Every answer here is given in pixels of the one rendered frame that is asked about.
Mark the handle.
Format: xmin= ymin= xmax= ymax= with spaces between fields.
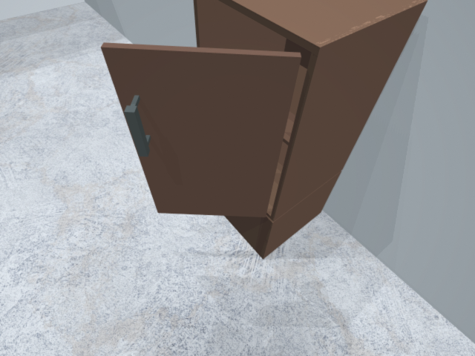
xmin=124 ymin=95 xmax=151 ymax=156

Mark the cupboard door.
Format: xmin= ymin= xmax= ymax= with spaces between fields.
xmin=101 ymin=42 xmax=301 ymax=217

